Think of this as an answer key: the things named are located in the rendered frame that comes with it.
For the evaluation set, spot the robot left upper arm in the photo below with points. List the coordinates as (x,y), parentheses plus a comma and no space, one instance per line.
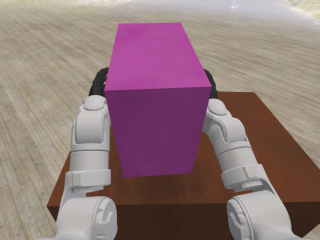
(86,218)

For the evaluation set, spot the right robot forearm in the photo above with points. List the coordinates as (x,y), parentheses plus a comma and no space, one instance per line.
(240,169)

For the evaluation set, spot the carton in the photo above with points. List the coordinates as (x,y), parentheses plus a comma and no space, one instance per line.
(157,95)

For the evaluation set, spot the robot right upper arm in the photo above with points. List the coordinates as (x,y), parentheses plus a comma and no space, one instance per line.
(259,216)

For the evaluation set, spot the left robot forearm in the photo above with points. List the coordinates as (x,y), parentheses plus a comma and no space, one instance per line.
(90,143)

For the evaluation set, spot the pedestal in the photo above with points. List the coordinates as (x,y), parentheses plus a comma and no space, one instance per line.
(193,206)

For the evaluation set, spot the robot right hand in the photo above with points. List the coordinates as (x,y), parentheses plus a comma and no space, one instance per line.
(214,92)

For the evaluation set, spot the robot left hand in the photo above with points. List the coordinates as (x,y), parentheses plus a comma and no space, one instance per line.
(98,85)

